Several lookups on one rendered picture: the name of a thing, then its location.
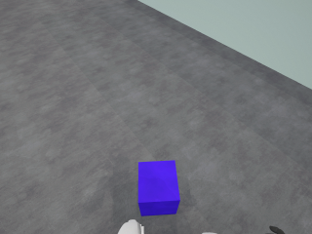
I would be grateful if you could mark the carton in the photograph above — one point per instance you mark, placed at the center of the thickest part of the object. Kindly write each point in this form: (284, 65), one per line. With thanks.
(158, 192)

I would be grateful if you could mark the robot left thigh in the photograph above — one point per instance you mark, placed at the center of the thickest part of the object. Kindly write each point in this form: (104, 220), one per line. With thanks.
(131, 227)

